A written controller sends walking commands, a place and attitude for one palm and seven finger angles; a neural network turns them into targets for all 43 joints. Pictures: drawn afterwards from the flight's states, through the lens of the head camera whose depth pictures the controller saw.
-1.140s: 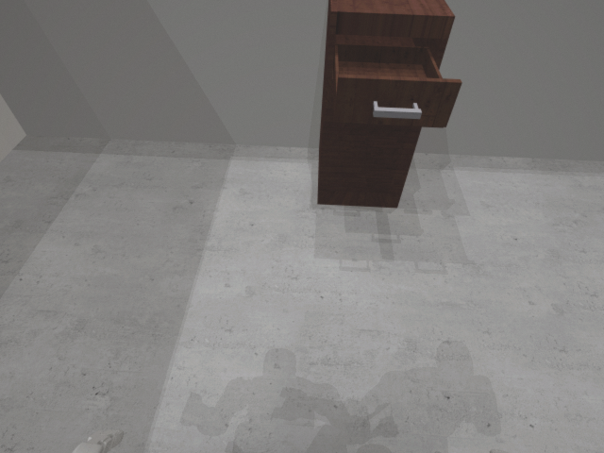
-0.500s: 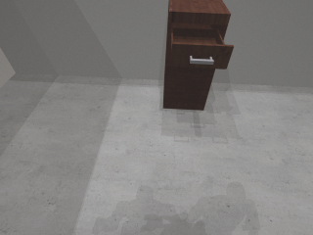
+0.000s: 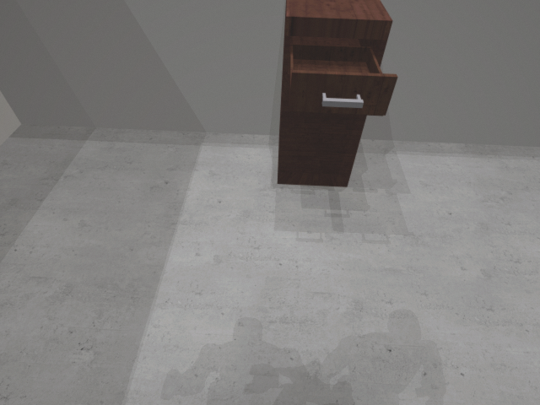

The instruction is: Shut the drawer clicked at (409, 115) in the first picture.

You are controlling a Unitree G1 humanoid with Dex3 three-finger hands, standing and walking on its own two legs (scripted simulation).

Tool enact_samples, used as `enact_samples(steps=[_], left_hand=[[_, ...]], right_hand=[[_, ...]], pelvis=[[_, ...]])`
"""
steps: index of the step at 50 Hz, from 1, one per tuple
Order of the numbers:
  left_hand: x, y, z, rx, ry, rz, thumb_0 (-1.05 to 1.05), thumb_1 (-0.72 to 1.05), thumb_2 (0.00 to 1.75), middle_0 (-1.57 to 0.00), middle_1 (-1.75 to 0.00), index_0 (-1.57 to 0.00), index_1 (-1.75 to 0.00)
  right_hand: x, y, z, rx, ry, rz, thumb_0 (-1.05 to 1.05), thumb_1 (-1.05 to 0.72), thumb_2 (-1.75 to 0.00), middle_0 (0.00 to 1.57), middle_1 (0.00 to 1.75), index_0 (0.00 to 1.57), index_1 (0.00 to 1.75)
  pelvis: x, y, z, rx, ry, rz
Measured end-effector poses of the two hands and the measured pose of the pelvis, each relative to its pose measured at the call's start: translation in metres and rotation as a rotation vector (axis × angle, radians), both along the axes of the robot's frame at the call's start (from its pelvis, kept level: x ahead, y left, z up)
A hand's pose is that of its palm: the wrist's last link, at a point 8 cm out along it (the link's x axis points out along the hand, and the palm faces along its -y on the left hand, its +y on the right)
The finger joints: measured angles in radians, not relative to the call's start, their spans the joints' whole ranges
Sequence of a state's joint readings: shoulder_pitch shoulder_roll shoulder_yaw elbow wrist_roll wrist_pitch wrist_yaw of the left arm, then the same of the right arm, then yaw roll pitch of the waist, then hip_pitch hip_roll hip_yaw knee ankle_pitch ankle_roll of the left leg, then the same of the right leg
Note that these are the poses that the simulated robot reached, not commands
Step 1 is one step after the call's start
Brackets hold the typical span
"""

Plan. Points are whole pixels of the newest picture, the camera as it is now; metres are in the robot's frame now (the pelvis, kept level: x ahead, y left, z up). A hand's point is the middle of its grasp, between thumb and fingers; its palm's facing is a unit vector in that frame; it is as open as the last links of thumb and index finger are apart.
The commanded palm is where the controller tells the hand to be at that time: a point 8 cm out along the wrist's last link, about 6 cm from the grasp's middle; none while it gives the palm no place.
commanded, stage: look at it before walking up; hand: left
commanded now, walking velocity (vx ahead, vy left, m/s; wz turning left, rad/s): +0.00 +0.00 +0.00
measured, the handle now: (341, 99) +1.03 -0.18 -0.07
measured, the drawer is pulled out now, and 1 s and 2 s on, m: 0.29 0.29 0.29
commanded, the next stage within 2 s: walk to a spot facing it in 0.30 s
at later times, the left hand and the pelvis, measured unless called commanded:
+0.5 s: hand out of the picture +0.09 +0.25 -0.16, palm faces -0.03 -0.94 -0.33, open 7.4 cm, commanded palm none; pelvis +0.01 +0.00 +0.00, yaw -1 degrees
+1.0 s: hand out of the picture +0.05 +0.15 -0.16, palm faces -0.21 -0.95 -0.22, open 7.3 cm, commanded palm none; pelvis +0.00 -0.03 +0.00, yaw -17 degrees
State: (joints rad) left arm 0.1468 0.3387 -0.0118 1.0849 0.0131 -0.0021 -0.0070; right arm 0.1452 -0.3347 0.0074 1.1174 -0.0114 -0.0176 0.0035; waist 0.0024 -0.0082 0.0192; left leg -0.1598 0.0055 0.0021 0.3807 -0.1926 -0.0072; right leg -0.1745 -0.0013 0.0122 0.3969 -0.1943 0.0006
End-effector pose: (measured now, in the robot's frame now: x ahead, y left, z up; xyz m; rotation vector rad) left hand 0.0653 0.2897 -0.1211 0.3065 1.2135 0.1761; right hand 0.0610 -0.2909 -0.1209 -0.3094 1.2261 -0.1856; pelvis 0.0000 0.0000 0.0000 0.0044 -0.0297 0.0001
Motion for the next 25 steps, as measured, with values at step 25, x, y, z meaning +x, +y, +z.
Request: enact_samples(steps=[25], left_hand=[[0.015, 0.005, 0.0, 0.006, 0.002, -0.001, 0.0, 0.9, 0.9, -0.2, -0.3, -0.21, -0.3]], right_hand=[[0.028, 0.003, 0.004, -0.009, -0.039, 0.003, 0.0, -0.9, -0.9, 0.2, 0.3, 0.2, 0.3]], pelvis=[[0.013, 0.002, 0.0, -0.002, 0.004, -0.02]])
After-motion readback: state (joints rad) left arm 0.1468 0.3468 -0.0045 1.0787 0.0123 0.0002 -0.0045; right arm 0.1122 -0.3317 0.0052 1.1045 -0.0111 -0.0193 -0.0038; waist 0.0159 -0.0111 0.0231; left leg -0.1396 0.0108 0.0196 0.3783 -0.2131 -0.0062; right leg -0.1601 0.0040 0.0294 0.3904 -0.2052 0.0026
